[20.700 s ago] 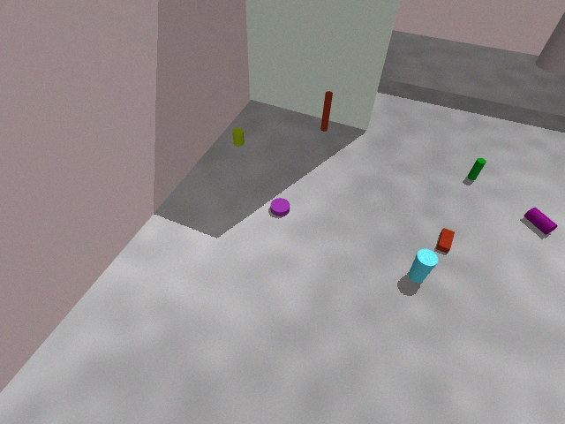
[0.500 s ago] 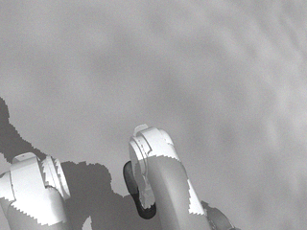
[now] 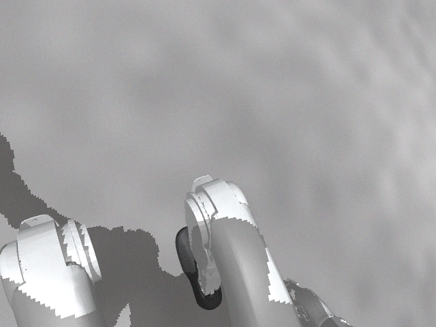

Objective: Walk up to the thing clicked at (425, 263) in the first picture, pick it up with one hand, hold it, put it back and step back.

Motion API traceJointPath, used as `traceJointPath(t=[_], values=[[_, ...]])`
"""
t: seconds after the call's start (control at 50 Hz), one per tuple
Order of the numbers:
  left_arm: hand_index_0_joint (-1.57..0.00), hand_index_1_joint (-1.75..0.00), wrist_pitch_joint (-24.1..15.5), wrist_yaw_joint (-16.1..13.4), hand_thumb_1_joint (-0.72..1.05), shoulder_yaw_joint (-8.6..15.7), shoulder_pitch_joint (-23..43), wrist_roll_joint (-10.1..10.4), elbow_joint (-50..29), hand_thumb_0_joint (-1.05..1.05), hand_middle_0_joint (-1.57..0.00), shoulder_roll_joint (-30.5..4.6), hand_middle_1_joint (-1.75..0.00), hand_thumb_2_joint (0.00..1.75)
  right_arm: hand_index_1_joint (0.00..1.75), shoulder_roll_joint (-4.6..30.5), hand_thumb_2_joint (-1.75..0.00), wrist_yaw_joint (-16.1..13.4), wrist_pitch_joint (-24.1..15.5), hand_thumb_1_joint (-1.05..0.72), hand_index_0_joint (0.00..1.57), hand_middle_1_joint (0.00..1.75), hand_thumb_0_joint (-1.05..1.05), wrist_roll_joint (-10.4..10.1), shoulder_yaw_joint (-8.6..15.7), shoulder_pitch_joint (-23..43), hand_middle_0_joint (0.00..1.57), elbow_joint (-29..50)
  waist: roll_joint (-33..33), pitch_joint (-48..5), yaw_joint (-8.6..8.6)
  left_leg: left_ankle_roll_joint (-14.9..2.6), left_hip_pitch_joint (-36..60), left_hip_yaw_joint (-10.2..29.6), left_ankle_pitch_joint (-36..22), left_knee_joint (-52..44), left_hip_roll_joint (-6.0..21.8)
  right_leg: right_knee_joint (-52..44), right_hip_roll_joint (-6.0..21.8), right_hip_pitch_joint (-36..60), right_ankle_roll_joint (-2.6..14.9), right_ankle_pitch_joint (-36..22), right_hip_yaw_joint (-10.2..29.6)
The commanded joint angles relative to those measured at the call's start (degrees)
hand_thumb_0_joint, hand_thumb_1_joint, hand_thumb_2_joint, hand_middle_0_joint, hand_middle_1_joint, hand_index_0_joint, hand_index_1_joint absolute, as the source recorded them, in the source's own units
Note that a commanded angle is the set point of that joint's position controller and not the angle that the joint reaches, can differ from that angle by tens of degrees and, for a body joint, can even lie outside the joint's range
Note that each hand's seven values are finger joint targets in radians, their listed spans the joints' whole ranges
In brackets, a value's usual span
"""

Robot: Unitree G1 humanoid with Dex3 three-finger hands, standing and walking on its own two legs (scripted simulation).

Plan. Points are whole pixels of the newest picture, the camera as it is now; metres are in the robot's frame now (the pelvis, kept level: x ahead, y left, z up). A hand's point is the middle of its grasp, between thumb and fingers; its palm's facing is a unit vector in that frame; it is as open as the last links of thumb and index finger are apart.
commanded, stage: close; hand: left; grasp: from above
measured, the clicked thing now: out of the picture +0.48 +0.38 -0.24
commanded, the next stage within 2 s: none
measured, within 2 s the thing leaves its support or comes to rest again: neither
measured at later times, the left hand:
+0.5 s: hand out of the picture +0.46 +0.38 -0.19, palm faces -0.43 -0.11 -0.90, open 11.4 cm
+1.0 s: hand out of the picture +0.46 +0.38 -0.19, palm faces -0.42 -0.12 -0.90, open 10.5 cm
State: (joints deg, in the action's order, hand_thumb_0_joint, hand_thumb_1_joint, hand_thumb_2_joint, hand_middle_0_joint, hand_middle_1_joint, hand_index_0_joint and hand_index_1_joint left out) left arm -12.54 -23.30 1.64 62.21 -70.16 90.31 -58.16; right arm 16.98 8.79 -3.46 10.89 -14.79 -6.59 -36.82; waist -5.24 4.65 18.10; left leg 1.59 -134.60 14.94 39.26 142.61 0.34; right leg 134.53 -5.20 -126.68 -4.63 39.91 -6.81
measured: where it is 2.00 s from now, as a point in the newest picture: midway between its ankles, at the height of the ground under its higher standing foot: (149, 305)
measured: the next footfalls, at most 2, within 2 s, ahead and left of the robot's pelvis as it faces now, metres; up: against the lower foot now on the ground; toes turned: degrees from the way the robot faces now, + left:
none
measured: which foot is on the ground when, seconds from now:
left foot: down 0.00-1.00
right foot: down 0.00-1.00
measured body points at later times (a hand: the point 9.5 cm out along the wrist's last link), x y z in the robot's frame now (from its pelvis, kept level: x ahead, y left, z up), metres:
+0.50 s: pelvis +0.00 +0.00 +0.00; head +0.26 +0.13 +0.35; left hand +0.48 +0.38 -0.14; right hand +0.07 -0.26 -0.07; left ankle +0.07 +0.13 -0.28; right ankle +0.11 -0.13 -0.28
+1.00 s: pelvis +0.00 +0.00 +0.00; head +0.25 +0.13 +0.35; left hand +0.48 +0.38 -0.14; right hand +0.07 -0.26 -0.07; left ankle +0.07 +0.13 -0.28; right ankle +0.11 -0.13 -0.28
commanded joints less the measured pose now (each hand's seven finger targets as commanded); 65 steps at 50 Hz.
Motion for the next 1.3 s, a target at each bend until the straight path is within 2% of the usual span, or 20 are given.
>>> traceJointPath(t=[0.0,0.02,0.12,0.16,0.32,0.36,0.4,0.52,0.58,0.66,0.72,0.78,0.82,0.88,0.92,0.98,1.04,1.12,1.2,1.28], values=[[-0.20,-1.13,-1.4,0.3,-0.33,1.5,10.8,-0.3,-2.8,0.00,-0.16,-9.2,-1.16,0.95,0.30,17.5,-0.90,-1.1,0.2,-0.91,0.20,0.30,0.00,0.1,5.2,-11.6,0.20,-0.1,23.9,-32.4,2.49,-2.35,26.8,-6.6,-8.2,-15.0,1.6,-12.3,-1.0,16.7,5.61,-12.7,-7.4],[-0.19,-1.11,-1.4,0.4,-0.32,0.8,10.1,0.0,-1.9,0.00,-0.15,-7.4,-1.16,0.93,0.30,17.0,-0.90,-1.0,0.2,-0.91,0.20,0.30,0.00,0.2,4.8,-11.4,0.20,0.0,23.5,-31.8,2.76,-2.12,27.5,-6.0,-8.2,-15.4,1.7,-11.8,-0.9,15.5,5.78,-12.4,-7.7],[-0.22,-1.13,-1.7,0.2,-0.30,2.1,10.4,-0.5,-3.9,0.00,-0.19,-9.7,-1.17,0.96,0.30,17.6,-0.90,-1.4,0.5,-0.91,0.20,0.30,0.00,0.1,5.5,-11.3,0.20,0.1,23.8,-33.4,1.72,-2.21,27.6,-6.3,-7.6,-15.5,1.6,-11.9,-0.9,15.7,5.81,-12.0,-7.5],[-0.23,-1.13,-2.0,0.3,-0.28,1.1,10.6,-0.3,-3.4,0.00,-0.19,-7.9,-1.17,0.96,0.30,17.1,-0.90,-1.3,0.6,-0.91,0.20,0.30,0.00,0.1,5.2,-11.2,0.20,-0.1,23.3,-32.8,2.66,-2.38,27.8,-6.2,-8.3,-15.0,1.7,-12.1,-1.0,15.5,5.65,-12.8,-7.5],[-0.29,-1.13,-2.2,0.3,-0.19,1.6,11.2,-0.7,-3.6,0.00,-0.25,-8.9,-1.17,0.96,0.30,17.5,-0.90,-1.4,0.7,-0.91,0.20,0.30,0.00,0.2,5.3,-11.5,0.20,-0.2,23.9,-32.5,2.71,-2.14,28.4,-6.0,-9.3,-14.9,1.7,-11.7,-0.7,14.7,5.87,-13.0,-7.6],[-0.30,-1.14,-2.3,0.2,-0.19,2.1,10.5,-0.8,-3.5,0.00,-0.26,-10.3,-1.19,0.96,0.30,17.4,-0.90,-1.6,0.8,-0.91,0.20,0.30,0.00,0.1,5.5,-10.9,0.20,0.0,24.0,-33.0,1.79,-2.32,27.5,-6.6,-7.9,-15.0,1.6,-12.1,-0.8,15.6,5.80,-12.1,-7.2],[-0.30,-1.13,-2.2,0.5,-0.17,1.6,9.6,-0.7,-3.0,0.00,-0.26,-8.6,-1.18,0.94,0.30,17.1,-0.90,-1.4,0.7,-0.91,0.20,0.30,0.00,0.4,5.4,-11.6,0.20,-0.5,23.5,-32.9,2.35,-2.41,27.9,-6.7,-9.4,-14.6,1.6,-12.2,-0.8,16.4,5.57,-13.3,-7.2],[-0.34,-1.16,-2.2,0.8,-0.11,1.6,11.6,-0.6,-4.8,0.00,-0.30,-10.2,-1.21,0.99,0.30,17.4,-0.90,-1.5,0.8,-0.91,0.20,0.30,0.00,0.2,5.6,-11.2,0.20,-0.3,23.0,-34.6,2.13,-2.53,27.4,-6.7,-9.1,-14.4,1.6,-12.4,-0.9,17.2,5.64,-13.1,-7.0],[-0.35,-1.15,-2.2,0.9,-0.10,1.1,10.3,-0.3,-2.8,0.00,-0.31,-8.4,-1.21,0.96,0.30,17.7,-0.90,-1.5,0.7,-0.91,0.20,0.30,0.00,0.3,5.4,-11.4,0.20,-0.3,23.2,-32.2,2.86,-2.20,28.0,-5.9,-9.2,-14.9,1.6,-12.1,-0.7,15.2,5.85,-12.8,-7.6],[-0.38,-1.17,-2.6,0.9,-0.13,1.9,10.7,-0.8,-4.3,0.00,-0.34,-10.7,-1.22,0.96,0.30,17.7,-0.90,-1.6,1.1,-0.91,0.20,0.30,0.00,0.2,5.3,-10.8,0.20,0.2,24.0,-34.4,1.62,-2.29,28.0,-6.4,-9.5,-15.0,1.5,-11.9,-0.8,17.0,5.85,-13.1,-7.3],[-0.40,-1.18,-2.3,1.0,-0.06,0.6,10.6,-0.5,-3.0,0.00,-0.35,-7.4,-1.23,0.99,0.30,17.9,-0.90,-1.6,1.0,-0.91,0.20,0.30,0.00,0.2,5.5,-11.0,0.20,0.1,23.0,-31.7,3.15,-2.38,27.4,-6.2,-9.5,-14.4,1.5,-12.3,-0.8,14.8,5.90,-13.2,-7.5],[-0.42,-1.17,-2.3,1.0,-0.03,1.2,9.2,-0.8,-2.8,0.00,-0.37,-9.1,-1.22,0.99,0.30,17.7,-0.90,-1.6,1.0,-0.91,0.20,0.30,0.00,0.0,5.4,-10.7,0.20,0.0,24.0,-32.3,1.92,-2.11,29.2,-5.9,-10.0,-15.3,1.6,-11.8,-0.7,14.7,5.96,-13.0,-7.3],[-0.44,-1.20,-2.3,1.0,0.02,1.1,9.2,-0.7,-2.3,0.00,-0.39,-8.1,-1.25,1.03,0.30,18.0,-0.90,-1.5,1.0,-0.91,0.20,0.30,0.00,0.3,5.3,-11.0,0.20,-0.1,23.1,-32.4,2.63,-2.10,29.5,-5.5,-10.7,-14.7,1.6,-11.9,-0.6,14.5,6.05,-13.3,-7.7],[-0.44,-1.21,-2.4,0.8,-0.03,1.5,9.8,-0.8,-2.8,0.00,-0.39,-9.4,-1.26,1.01,0.30,18.1,-0.90,-1.6,1.0,-0.91,0.20,0.30,0.00,0.1,5.4,-10.4,0.20,0.3,23.5,-32.8,1.93,-2.35,28.1,-6.2,-9.7,-14.7,1.5,-12.0,-0.8,15.2,6.00,-13.1,-7.4],[-0.44,-1.22,-2.4,1.1,-0.02,0.7,9.9,-0.5,-1.3,0.00,-0.39,-7.5,-1.27,1.01,0.30,17.9,-0.90,-1.5,1.0,-0.91,0.20,0.30,0.00,0.4,4.9,-11.1,0.20,-0.2,22.6,-30.4,3.43,-2.19,27.5,-5.5,-8.8,-15.2,1.5,-12.1,-0.7,14.2,6.05,-12.2,-7.7],[-0.45,-1.23,-2.6,0.8,-0.02,1.4,10.1,-1.0,-2.5,0.00,-0.39,-10.7,-1.29,1.01,0.30,18.0,-0.90,-1.7,0.9,-0.91,0.20,0.30,0.00,0.2,5.0,-9.8,0.20,0.7,24.2,-32.0,1.77,-2.38,27.3,-6.2,-7.7,-15.4,1.4,-12.2,-0.8,15.5,5.96,-11.6,-7.2],[-0.46,-1.25,-2.7,0.8,0.02,0.3,11.5,-0.8,-2.4,0.00,-0.41,-8.4,-1.31,1.05,0.30,18.1,-0.90,-1.7,0.7,-0.91,0.20,0.30,0.00,0.4,4.8,-10.3,0.20,0.4,22.9,-30.3,3.55,-2.46,26.6,-5.9,-7.1,-14.9,1.5,-12.4,-0.8,14.4,5.91,-11.3,-7.5],[-0.46,-1.25,-2.8,0.6,-0.04,0.8,10.9,-1.3,-3.3,0.00,-0.41,-10.1,-1.30,1.04,0.30,18.0,-0.90,-1.9,0.7,-0.91,0.20,0.30,0.00,0.3,4.9,-10.2,0.20,0.2,23.0,-33.0,2.31,-2.38,28.2,-5.7,-8.0,-15.0,1.6,-12.0,-0.8,15.2,5.81,-11.9,-7.5],[-0.47,-1.24,-2.6,0.4,0.01,0.8,11.7,-1.3,-2.0,0.00,-0.42,-9.3,-1.29,1.06,0.30,18.4,-0.90,-2.0,0.6,-0.91,0.20,0.30,0.00,0.3,5.0,-10.9,0.20,0.0,22.6,-30.7,3.47,-2.26,27.6,-5.4,-8.8,-14.7,1.5,-12.1,-0.6,13.9,6.07,-12.3,-7.6],[-0.49,-1.26,-2.9,-0.1,-0.03,1.3,12.2,-1.3,-3.1,0.00,-0.45,-11.0,-1.31,1.05,0.30,18.1,-0.90,-2.0,0.6,-0.91,0.20,0.30,0.00,0.4,4.8,-10.1,0.20,0.4,23.7,-32.5,2.72,-2.43,27.9,-6.0,-8.4,-15.1,1.6,-12.3,-0.7,16.0,5.75,-12.3,-7.3]])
